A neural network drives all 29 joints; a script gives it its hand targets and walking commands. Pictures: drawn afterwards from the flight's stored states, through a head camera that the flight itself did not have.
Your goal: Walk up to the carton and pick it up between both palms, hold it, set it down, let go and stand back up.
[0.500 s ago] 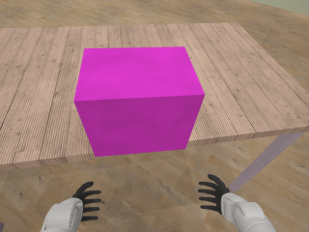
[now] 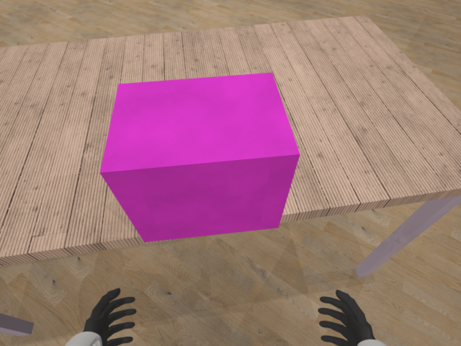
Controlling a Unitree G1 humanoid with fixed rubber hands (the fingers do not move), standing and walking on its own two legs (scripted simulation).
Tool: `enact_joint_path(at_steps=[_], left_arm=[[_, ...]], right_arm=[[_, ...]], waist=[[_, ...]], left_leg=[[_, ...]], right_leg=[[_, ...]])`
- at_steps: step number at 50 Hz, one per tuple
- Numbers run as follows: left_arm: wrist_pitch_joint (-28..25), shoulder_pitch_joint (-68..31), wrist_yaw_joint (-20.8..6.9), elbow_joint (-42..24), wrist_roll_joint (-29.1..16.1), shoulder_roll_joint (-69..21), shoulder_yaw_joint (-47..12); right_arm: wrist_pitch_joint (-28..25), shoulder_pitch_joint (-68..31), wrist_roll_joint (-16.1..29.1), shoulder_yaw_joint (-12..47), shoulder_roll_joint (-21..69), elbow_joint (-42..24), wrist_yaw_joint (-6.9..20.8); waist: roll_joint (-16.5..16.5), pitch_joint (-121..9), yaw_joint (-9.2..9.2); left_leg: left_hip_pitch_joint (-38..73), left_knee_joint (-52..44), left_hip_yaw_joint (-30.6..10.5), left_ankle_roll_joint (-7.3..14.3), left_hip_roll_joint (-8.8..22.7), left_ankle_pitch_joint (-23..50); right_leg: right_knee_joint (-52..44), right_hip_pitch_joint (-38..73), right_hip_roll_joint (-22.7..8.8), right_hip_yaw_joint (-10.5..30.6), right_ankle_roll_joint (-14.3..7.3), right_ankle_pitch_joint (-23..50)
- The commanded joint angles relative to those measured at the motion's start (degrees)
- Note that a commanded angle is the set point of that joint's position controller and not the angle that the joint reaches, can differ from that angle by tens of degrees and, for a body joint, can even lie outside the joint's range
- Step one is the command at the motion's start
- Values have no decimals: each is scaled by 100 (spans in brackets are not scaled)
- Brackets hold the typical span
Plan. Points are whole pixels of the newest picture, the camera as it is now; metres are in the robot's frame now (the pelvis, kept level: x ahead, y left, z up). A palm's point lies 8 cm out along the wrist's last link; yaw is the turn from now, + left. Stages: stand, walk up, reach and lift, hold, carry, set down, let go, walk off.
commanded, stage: reach and lift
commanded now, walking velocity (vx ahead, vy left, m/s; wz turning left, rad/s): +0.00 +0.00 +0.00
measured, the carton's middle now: (204, 161) +0.40 +0.07 +0.09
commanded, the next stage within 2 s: none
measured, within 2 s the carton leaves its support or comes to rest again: neither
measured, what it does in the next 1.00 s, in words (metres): stands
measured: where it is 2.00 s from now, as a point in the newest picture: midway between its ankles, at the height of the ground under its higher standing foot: outside the picture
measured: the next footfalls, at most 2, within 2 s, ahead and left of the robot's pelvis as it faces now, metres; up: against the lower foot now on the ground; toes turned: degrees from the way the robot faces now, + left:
none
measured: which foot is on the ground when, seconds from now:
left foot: down 0.00-1.00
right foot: down 0.00-1.00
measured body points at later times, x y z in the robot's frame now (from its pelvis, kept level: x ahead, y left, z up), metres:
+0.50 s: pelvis +0.00 +0.01 +0.01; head +0.02 +0.02 +0.45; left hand +0.14 +0.26 -0.03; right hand +0.16 -0.17 -0.03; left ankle +0.01 +0.14 -0.74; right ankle +0.01 -0.09 -0.74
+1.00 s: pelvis +0.00 +0.02 +0.01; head +0.01 +0.03 +0.46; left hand +0.16 +0.25 +0.03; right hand +0.18 -0.17 +0.02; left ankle +0.01 +0.14 -0.74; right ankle +0.01 -0.09 -0.74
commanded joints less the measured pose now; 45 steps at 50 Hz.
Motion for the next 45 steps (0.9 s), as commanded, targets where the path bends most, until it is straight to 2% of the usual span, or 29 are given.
enact_joint_path(at_steps=[1,4,5,8,12,13,15,16,17,18,20,21,23,25,26,27,29,32,34,37,39,40,41,44,45], left_arm=[[-40,536,49,-769,100,614,419],[-69,403,46,-961,250,580,491],[-143,404,57,-1165,248,589,529],[-386,354,96,-1439,293,721,582],[-881,380,216,-1745,77,712,437],[-984,397,241,-1779,0,747,407],[-1084,568,263,-1799,-144,702,289],[-1125,626,263,-1866,-142,766,260],[-1200,547,284,-1941,-234,749,201],[-1221,700,322,-1864,-206,780,233],[-1281,641,357,-2115,-326,672,164],[-1292,875,356,-2158,-326,709,160],[-1320,949,389,-2084,-312,754,209],[-1435,919,418,-2244,-383,711,206],[-1504,985,454,-2416,-329,696,230],[-1530,944,468,-2345,-336,713,190],[-1564,1036,462,-2345,-338,640,219],[-1617,1092,497,-2470,-342,609,192],[-1639,1218,527,-2575,-356,557,186],[-1737,1082,614,-2869,-406,594,163],[-1794,1043,655,-2860,-412,575,128],[-1870,976,680,-2992,-424,546,141],[-1886,971,700,-2949,-411,584,139],[-1883,894,713,-3038,-410,520,115],[-1912,979,730,-3119,-471,571,71]], right_arm=[[-56,338,142,-4,-239,-1088,-41],[-40,354,67,-115,-295,-1223,-56],[-83,286,33,-173,-301,-1480,-77],[-184,409,-61,-252,-168,-1516,-86],[-477,462,-178,-352,-138,-1862,-6],[-534,526,-98,-352,-67,-1885,-6],[-537,654,-79,-332,-118,-1923,18],[-534,841,-9,-337,-81,-1813,39],[-604,764,-29,-366,-132,-1907,55],[-635,786,-61,-401,-217,-1853,60],[-695,774,-21,-516,-324,-1911,89],[-720,896,-9,-565,-341,-2015,102],[-790,900,83,-493,-316,-1946,155],[-910,852,44,-546,-382,-2164,184],[-983,879,61,-594,-466,-2281,194],[-1000,956,48,-505,-404,-2140,202],[-1025,940,118,-573,-481,-2211,216],[-1154,929,204,-551,-523,-2329,244],[-1248,976,185,-585,-572,-2542,249],[-1366,930,194,-651,-575,-2670,251],[-1390,915,297,-563,-548,-2552,290],[-1419,944,261,-642,-606,-2694,287],[-1436,913,296,-623,-611,-2613,295],[-1492,804,275,-769,-770,-2627,283],[-1528,845,325,-659,-712,-2700,282]], waist=[[177,-648,288],[176,-491,265],[80,-584,239],[201,-652,206],[277,-763,196],[349,-818,239],[308,-747,163],[446,-718,187],[412,-696,81],[361,-617,128],[420,-629,73],[341,-606,116],[414,-710,214],[282,-755,170],[334,-648,250],[358,-491,182],[162,-483,240],[204,-425,322],[144,-486,323],[255,-413,303],[301,-396,389],[331,-357,313],[344,-376,396],[369,-402,275],[288,-447,359]], left_leg=[[974,-416,109,-6,-325,1323],[1010,-504,153,-16,-332,1031],[989,-455,155,12,-343,1061],[951,-422,97,10,-335,911],[832,-450,26,46,-250,530],[767,-460,39,69,-262,586],[760,-547,-25,88,-224,652],[852,-562,-30,61,-219,659],[798,-535,-80,44,-214,716],[824,-557,-97,90,-211,858],[968,-604,-172,23,-176,946],[914,-625,-158,44,-166,873],[918,-623,-122,35,-221,1108],[933,-626,-162,38,-229,1193],[879,-666,-164,26,-213,1138],[887,-682,-171,22,-221,1184],[906,-681,-161,60,-258,1136],[1042,-679,-178,31,-280,1242],[1093,-729,-200,51,-244,1200],[988,-754,-178,65,-234,982],[947,-801,-178,90,-244,840],[965,-795,-220,61,-221,853],[969,-802,-216,65,-220,875],[923,-859,-231,70,-178,571],[888,-854,-224,103,-177,583]], right_leg=[[-902,401,-148,185,334,748],[-1063,409,-155,228,305,496],[-1044,378,-177,260,320,545],[-1017,330,-273,331,306,517],[-976,280,-300,374,266,167],[-935,357,-307,370,257,269],[-961,418,-285,356,246,307],[-983,368,-272,374,236,272],[-983,403,-259,368,204,308],[-960,419,-231,367,192,399],[-997,401,-173,305,164,355],[-1031,505,-165,332,170,351],[-990,634,-141,371,189,497],[-1024,653,-136,354,171,514],[-1027,653,-125,355,154,434],[-1062,668,-110,366,165,469],[-1131,587,-123,409,172,408],[-1146,554,-97,401,145,471],[-1134,679,-90,431,122,479],[-1095,648,-90,440,114,344],[-1110,599,-138,488,102,183],[-1111,624,-118,494,93,243],[-1090,633,-117,500,86,231],[-1057,672,-100,506,53,87],[-1067,729,-106,524,65,91]])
